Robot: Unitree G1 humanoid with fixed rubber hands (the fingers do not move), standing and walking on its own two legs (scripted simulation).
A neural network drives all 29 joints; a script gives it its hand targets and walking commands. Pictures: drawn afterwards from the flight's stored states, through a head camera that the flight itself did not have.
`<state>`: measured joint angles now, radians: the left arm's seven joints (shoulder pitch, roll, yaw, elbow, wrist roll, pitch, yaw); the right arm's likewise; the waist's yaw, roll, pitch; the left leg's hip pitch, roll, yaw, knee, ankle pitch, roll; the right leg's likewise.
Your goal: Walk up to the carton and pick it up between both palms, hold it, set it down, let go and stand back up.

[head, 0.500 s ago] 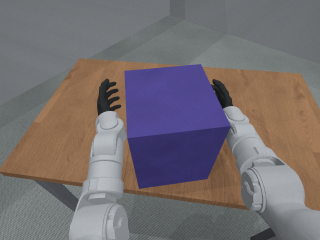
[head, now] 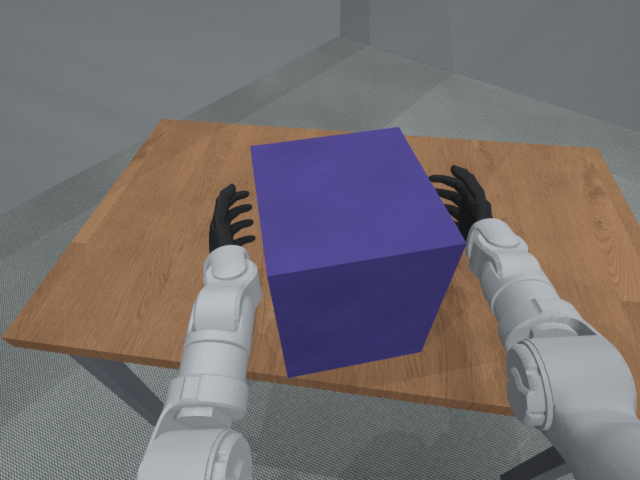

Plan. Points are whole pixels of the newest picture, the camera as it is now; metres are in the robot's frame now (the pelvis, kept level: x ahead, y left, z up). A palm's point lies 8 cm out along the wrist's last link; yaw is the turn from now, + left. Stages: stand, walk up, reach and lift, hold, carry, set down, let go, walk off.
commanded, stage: set down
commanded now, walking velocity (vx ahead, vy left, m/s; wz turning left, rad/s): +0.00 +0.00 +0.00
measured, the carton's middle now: (341, 256) +0.39 +0.04 +0.05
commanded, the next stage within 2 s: none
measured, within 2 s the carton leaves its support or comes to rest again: neither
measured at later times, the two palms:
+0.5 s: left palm (227, 274) +0.31 +0.17 +0.11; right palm (493, 255) +0.39 -0.15 +0.08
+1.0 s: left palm (215, 308) +0.27 +0.17 +0.09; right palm (537, 306) +0.34 -0.21 +0.05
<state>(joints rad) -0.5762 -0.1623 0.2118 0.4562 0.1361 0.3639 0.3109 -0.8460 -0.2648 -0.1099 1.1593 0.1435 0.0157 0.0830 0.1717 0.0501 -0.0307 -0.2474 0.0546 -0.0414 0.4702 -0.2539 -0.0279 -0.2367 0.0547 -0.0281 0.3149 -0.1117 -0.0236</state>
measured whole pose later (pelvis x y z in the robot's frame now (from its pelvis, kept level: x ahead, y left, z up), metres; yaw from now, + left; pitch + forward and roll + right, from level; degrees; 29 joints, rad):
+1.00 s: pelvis -0.03 -0.01 +0.00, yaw +0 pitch +0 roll -2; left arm -0.24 -0.13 0.07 0.12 0.06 0.39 0.31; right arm -0.45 -0.35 -0.10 0.84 0.21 0.01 0.21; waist 0.14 0.05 -0.03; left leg -0.25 0.05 -0.04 0.47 -0.22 -0.03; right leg -0.25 0.05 -0.03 0.34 -0.09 -0.03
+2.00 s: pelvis -0.03 -0.01 +0.00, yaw +0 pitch +0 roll -2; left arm 0.17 -0.12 -0.04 -0.17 0.05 0.33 0.32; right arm 0.08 -0.43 -0.10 0.45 0.26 -0.08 0.30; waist 0.08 0.04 -0.03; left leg -0.25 0.05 -0.04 0.47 -0.22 -0.03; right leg -0.25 0.05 -0.03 0.34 -0.09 -0.03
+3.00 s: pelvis -0.01 +0.00 +0.00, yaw +0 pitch +1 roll -2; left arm 0.24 -0.03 -0.04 0.01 0.05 0.27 0.18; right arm 0.18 -0.40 -0.10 0.44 0.26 -0.08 0.21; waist 0.07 0.01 -0.03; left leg -0.24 0.05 -0.04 0.47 -0.25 -0.03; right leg -0.24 0.05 -0.03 0.32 -0.11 -0.03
